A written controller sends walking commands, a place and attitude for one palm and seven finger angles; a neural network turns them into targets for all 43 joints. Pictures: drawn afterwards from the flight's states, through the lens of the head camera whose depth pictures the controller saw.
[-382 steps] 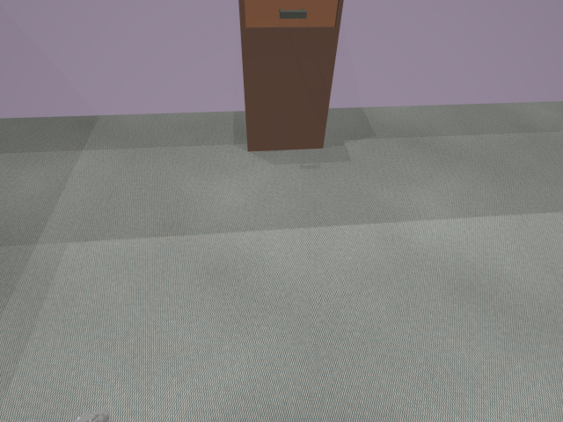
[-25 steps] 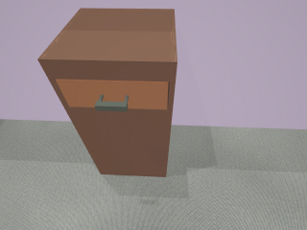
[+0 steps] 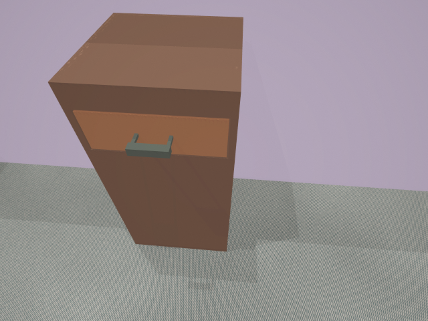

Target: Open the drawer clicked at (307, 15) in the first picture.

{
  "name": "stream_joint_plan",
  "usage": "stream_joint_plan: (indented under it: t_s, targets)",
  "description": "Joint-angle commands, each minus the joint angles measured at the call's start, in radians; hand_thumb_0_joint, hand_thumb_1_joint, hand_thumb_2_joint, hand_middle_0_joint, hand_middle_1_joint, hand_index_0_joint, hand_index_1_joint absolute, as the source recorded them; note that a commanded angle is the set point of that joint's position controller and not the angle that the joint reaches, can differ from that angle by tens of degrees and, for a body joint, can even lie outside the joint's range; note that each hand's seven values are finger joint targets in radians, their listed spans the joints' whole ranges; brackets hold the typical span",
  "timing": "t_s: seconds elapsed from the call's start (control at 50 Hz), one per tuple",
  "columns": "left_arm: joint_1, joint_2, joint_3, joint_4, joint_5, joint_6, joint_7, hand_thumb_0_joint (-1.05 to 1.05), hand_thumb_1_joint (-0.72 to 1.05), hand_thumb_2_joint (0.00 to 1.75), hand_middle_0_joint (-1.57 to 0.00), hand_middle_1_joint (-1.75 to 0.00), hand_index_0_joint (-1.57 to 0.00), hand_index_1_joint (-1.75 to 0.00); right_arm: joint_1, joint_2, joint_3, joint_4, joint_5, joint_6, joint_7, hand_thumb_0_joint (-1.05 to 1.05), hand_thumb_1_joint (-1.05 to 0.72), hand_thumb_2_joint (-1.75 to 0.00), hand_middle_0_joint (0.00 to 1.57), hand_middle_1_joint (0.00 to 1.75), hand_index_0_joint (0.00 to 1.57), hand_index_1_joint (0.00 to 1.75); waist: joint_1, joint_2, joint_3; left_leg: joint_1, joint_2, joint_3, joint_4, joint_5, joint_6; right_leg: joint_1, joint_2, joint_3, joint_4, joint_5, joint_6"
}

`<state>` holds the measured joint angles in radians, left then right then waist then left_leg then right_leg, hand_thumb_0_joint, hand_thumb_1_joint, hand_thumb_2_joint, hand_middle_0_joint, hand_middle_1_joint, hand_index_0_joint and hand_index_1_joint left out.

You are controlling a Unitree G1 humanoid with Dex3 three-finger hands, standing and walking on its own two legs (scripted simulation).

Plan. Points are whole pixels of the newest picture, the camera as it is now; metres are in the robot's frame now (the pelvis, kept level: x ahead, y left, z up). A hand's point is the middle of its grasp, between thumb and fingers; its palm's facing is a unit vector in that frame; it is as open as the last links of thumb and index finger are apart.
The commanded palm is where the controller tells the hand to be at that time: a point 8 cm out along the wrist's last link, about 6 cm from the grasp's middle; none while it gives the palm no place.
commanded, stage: come to a stop and stand still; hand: left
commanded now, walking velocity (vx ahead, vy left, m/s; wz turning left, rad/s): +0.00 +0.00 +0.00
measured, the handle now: (151, 144) +0.54 +0.20 -0.01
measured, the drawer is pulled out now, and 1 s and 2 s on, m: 0.00 0.00 0.00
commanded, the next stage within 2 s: look again from close up in 0.24 s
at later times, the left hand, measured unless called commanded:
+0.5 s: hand out of the picture +0.00 +0.20 -0.19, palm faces -0.01 -0.98 -0.19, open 7.4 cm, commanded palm none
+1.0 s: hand out of the picture +0.04 +0.27 -0.14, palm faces -0.08 -0.93 -0.37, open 7.4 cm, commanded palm +0.09 +0.31 -0.06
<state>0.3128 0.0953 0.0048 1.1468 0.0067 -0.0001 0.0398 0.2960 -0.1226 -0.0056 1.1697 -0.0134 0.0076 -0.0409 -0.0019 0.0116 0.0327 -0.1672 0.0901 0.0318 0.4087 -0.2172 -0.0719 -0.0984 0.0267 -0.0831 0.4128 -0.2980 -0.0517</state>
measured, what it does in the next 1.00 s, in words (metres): shifts its weight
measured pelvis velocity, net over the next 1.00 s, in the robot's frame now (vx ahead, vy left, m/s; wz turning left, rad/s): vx -0.03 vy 0.08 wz -0.03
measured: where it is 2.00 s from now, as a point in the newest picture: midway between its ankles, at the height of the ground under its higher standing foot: outside the picture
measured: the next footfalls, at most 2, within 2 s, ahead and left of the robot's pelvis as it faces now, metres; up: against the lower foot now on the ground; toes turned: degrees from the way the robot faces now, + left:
none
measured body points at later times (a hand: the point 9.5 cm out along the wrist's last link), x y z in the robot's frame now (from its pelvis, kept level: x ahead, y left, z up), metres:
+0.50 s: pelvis +0.00 +0.03 -0.01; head +0.02 +0.04 +0.44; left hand +0.00 +0.25 -0.17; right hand +0.02 -0.20 -0.16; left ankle +0.00 +0.15 -0.74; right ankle -0.04 -0.08 -0.74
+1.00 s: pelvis -0.03 +0.08 -0.01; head -0.02 +0.09 +0.44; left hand +0.04 +0.32 -0.11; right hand +0.01 -0.16 -0.14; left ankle +0.00 +0.15 -0.74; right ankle -0.04 -0.07 -0.74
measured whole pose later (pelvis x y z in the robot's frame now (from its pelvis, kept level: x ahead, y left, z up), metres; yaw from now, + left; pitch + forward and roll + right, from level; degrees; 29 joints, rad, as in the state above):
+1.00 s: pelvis -0.03 +0.08 -0.01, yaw -2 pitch +0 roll +0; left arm 0.51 0.23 -0.06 0.41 0.15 0.10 0.14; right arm 0.37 -0.17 0.03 0.92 0.03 -0.16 -0.07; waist 0.02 -0.04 0.00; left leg -0.29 -0.04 0.10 0.51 -0.23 0.07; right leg -0.27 -0.07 -0.01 0.61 -0.34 0.00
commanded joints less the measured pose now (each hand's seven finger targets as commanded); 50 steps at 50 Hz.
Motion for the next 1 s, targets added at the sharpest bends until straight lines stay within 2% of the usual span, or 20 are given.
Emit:
stream_joint_plan:
  t_s: [0.0, 0.3, 0.32, 0.34, 0.36, 0.38, 0.4, 0.42, 0.44, 0.46, 0.52, 0.62, 0.7, 0.86, 0.88, 0.9, 0.92, 0.94, 0.96, 0.98]
  targets:
    - [0.075, 0.114, 0.017, -0.02, -0.003, -0.018, 0.006, 0.0, 0.9, 0.9, -0.2, -0.3, -0.2, -0.3, 0.062, -0.072, -0.01, -0.019, 0.003, -0.01, -0.007, 0.0, -0.9, -0.9, 0.2, 0.3, 0.2, 0.3, -0.002, -0.023, 0.036, 0.042, 0.025, -0.006, -0.012, 0.179, 0.057, -0.08, -0.139, 0.111, -0.1, 0.32, 0.018]
    - [0.067, 0.129, 0.017, -0.028, -0.001, -0.015, 0.005, 0.0, 0.9, 0.9, -0.2, -0.3, -0.2, -0.3, 0.041, -0.095, -0.007, -0.033, 0.003, -0.014, -0.007, 0.0, -0.9, -0.9, 0.2, 0.3, 0.2, 0.3, 0.002, -0.017, 0.039, 0.057, 0.028, -0.015, -0.024, 0.217, 0.066, -0.063, -0.137, 0.097, -0.09, 0.326, 0.023]
    - [0.16, 0.169, 0.022, -0.006, 0.019, -0.055, 0.043, 0.0, 0.9, 0.9, -0.2, -0.3, -0.2, -0.3, -0.1, -0.118, -0.012, -0.118, 0.011, -0.032, 0.009, 0.0, -0.9, -0.9, 0.2, 0.3, 0.2, 0.3, 0.059, -0.092, 0.089, -0.12, 0.004, 0.047, 0.266, 0.081, 0.043, -0.08, -0.227, 0.226, -0.091, 0.914, 0.11]
    - [0.147, 0.22, 0.024, -0.032, 0.018, -0.064, 0.038, 0.0, 0.9, 0.9, -0.2, -0.3, -0.2, -0.3, -0.087, -0.093, -0.007, -0.178, 0.01, -0.017, 0.018, 0.0, -0.9, -0.9, 0.2, 0.3, 0.2, 0.3, 0.007, -0.114, 0.072, -0.177, -0.039, 0.035, 0.272, -0.12, 0.061, 0.024, -0.266, 0.187, -0.021, 1.196, 0.079]
    - [0.135, 0.194, 0.02, -0.059, 0.02, -0.064, 0.034, 0.0, 0.9, 0.9, -0.2, -0.3, -0.2, -0.3, -0.004, -0.064, -0.011, -0.179, 0.005, -0.022, 0.017, 0.0, -0.9, -0.9, 0.2, 0.3, 0.2, 0.3, -0.014, -0.209, -0.067, -0.177, -0.045, 0.037, 0.235, -0.16, 0.093, 0.124, -0.259, 0.157, 0.061, 1.275, 0.027]
    - [0.102, 0.181, 0.013, -0.081, 0.013, -0.062, 0.03, 0.0, 0.9, 0.9, -0.2, -0.3, -0.2, -0.3, 0.031, -0.082, -0.014, -0.173, 0.005, -0.026, 0.015, 0.0, -0.9, -0.9, 0.2, 0.3, 0.2, 0.3, -0.026, -0.224, -0.153, -0.129, -0.064, 0.036, 0.186, -0.121, 0.101, 0.173, -0.225, 0.107, 0.112, 1.229, -0.003]
    - [0.085, 0.178, 0.012, -0.097, 0.007, -0.058, 0.027, 0.0, 0.9, 0.9, -0.2, -0.3, -0.2, -0.3, 0.055, -0.088, -0.014, -0.159, 0.006, -0.029, 0.014, 0.0, -0.9, -0.9, 0.2, 0.3, 0.2, 0.3, -0.033, -0.169, -0.181, -0.069, -0.068, 0.038, 0.119, -0.02, 0.1, 0.152, -0.204, 0.101, 0.143, 1.109, -0.004]
    - [0.07, 0.172, 0.01, -0.107, 0.0, -0.051, 0.024, 0.0, 0.9, 0.9, -0.2, -0.3, -0.2, -0.3, 0.067, -0.102, -0.014, -0.151, 0.004, -0.03, 0.011, 0.0, -0.9, -0.9, 0.2, 0.3, 0.2, 0.3, -0.035, -0.093, -0.165, -0.015, -0.041, 0.016, 0.092, 0.114, 0.106, 0.085, -0.181, 0.098, 0.15, 0.892, 0.001]
    - [0.064, 0.16, 0.009, -0.115, 0.002, -0.037, 0.023, 0.0, 0.9, 0.9, -0.2, -0.3, -0.2, -0.3, 0.071, -0.118, -0.014, -0.149, 0.001, -0.033, 0.01, 0.0, -0.9, -0.9, 0.2, 0.3, 0.2, 0.3, -0.023, 0.014, -0.122, 0.007, 0.008, -0.014, 0.105, 0.275, 0.118, 0.002, -0.15, 0.09, 0.134, 0.611, 0.006]
    - [0.074, 0.146, 0.008, -0.12, 0.007, -0.023, 0.021, 0.0, 0.9, 0.9, -0.2, -0.3, -0.2, -0.3, 0.047, -0.135, -0.01, -0.152, -0.001, -0.027, 0.007, 0.0, -0.9, -0.9, 0.2, 0.3, 0.2, 0.3, -0.004, 0.057, -0.037, -0.024, 0.04, -0.038, 0.104, 0.319, 0.124, -0.069, -0.123, 0.085, 0.085, 0.354, 0.008]
    - [0.076, 0.15, 0.005, -0.108, 0.01, -0.011, 0.01, 0.0, 0.9, 0.9, -0.2, -0.3, -0.2, -0.3, 0.01, -0.14, -0.005, -0.167, 0.0, -0.02, 0.01, 0.0, -0.9, -0.9, 0.2, 0.3, 0.2, 0.3, 0.005, 0.058, 0.08, -0.105, 0.027, -0.074, 0.055, 0.174, 0.126, -0.126, -0.101, 0.094, 0.032, 0.11, 0.008]
    - [0.061, 0.148, 0.001, -0.124, 0.011, -0.001, -0.002, 0.0, 0.9, 0.9, -0.2, -0.3, -0.2, -0.3, 0.012, -0.163, -0.008, -0.181, -0.005, -0.021, 0.016, 0.0, -0.9, -0.9, 0.2, 0.3, 0.2, 0.3, 0.004, 0.028, 0.092, -0.151, 0.029, -0.126, -0.057, -0.101, 0.138, -0.137, -0.093, 0.077, 0.03, -0.022, 0.018]
    - [0.069, 0.144, -0.001, -0.129, 0.014, -0.002, -0.006, 0.0, 0.9, 0.9, -0.2, -0.3, -0.2, -0.3, 0.017, -0.176, -0.01, -0.181, -0.005, -0.026, 0.017, 0.0, -0.9, -0.9, 0.2, 0.3, 0.2, 0.3, 0.009, 0.041, 0.054, -0.14, 0.042, -0.155, -0.112, -0.137, 0.149, -0.116, -0.095, 0.063, 0.041, 0.003, 0.026]
    - [0.09, 0.141, -0.007, -0.103, 0.012, -0.007, -0.008, 0.0, 0.9, 0.9, -0.2, -0.3, -0.2, -0.3, 0.037, -0.167, -0.005, -0.152, -0.001, -0.035, 0.016, 0.0, -0.9, -0.9, 0.2, 0.3, 0.2, 0.3, 0.01, 0.012, 0.034, -0.099, 0.034, -0.13, -0.112, -0.061, 0.145, -0.112, -0.115, 0.072, 0.012, 0.05, 0.033]
    - [0.101, 0.173, -0.016, -0.086, 0.026, -0.021, 0.032, 0.0, 0.9, 0.9, -0.2, -0.3, -0.2, -0.3, -0.039, -0.197, -0.003, -0.213, 0.012, -0.037, 0.021, 0.0, -0.9, -0.9, 0.2, 0.3, 0.2, 0.3, 0.025, 0.013, 0.109, -0.147, 0.031, -0.076, 0.07, 0.152, 0.105, -0.169, -0.146, 0.121, -0.035, 0.142, 0.037]
    - [-0.645, 0.515, 0.028, -1.636, 0.16, -0.19, 0.063, 0.0, 0.88, 0.89, -0.2, -0.32, -0.2, -0.32, 0.015, -0.31, -0.014, -0.546, 0.066, -0.19, -0.018, 0.0, -0.9, -0.9, 0.2, 0.3, 0.2, 0.3, -0.087, 0.281, -0.416, 0.205, -0.048, -0.087, -0.009, 0.259, 0.094, -0.152, -0.025, 0.064, 0.12, 0.212, 0.0]
    - [-0.185, 0.459, 0.05, -1.372, 0.193, -0.105, 0.138, 0.0, 0.85, 0.88, -0.2, -0.33, -0.2, -0.33, -0.085, -0.241, 0.007, -0.478, 0.06, -0.287, -0.06, 0.0, -0.9, -0.9, 0.2, 0.3, 0.2, 0.3, 0.019, 0.307, -0.42, 0.261, 0.024, -0.15, -0.036, 0.273, 0.041, -0.273, -0.03, 0.012, 0.257, 0.003, 0.001]
    - [0.081, 0.266, -0.047, -1.266, 0.176, 0.032, 0.181, 0.0, 0.83, 0.87, -0.21, -0.34, -0.21, -0.34, -0.11, -0.199, -0.019, -0.452, 0.071, -0.325, -0.062, 0.0, -0.9, -0.9, 0.2, 0.3, 0.2, 0.3, 0.002, 0.223, -0.271, 0.091, 0.015, -0.165, -0.098, 0.073, 0.009, -0.372, -0.023, 0.009, 0.313, -0.13, 0.021]
    - [0.133, 0.117, -0.156, -1.207, 0.198, 0.06, 0.185, 0.0, 0.81, 0.86, -0.21, -0.36, -0.21, -0.36, -0.074, -0.182, -0.015, -0.439, 0.075, -0.339, -0.065, 0.0, -0.9, -0.9, 0.2, 0.3, 0.2, 0.3, -0.023, 0.177, -0.13, -0.006, -0.012, -0.131, -0.071, -0.015, 0.045, -0.388, -0.025, 0.021, 0.289, -0.092, 0.027]
    - [0.015, 0.203, -0.125, -1.302, 0.271, 0.04, 0.212, 0.0, 0.78, 0.85, -0.21, -0.37, -0.21, -0.37, -0.103, -0.225, -0.025, -0.488, 0.059, -0.344, -0.059, 0.0, -0.9, -0.9, 0.2, 0.3, 0.2, 0.3, -0.03, 0.143, -0.061, -0.088, -0.028, -0.137, -0.028, -0.121, 0.062, -0.41, -0.019, 0.025, 0.241, -0.086, 0.02]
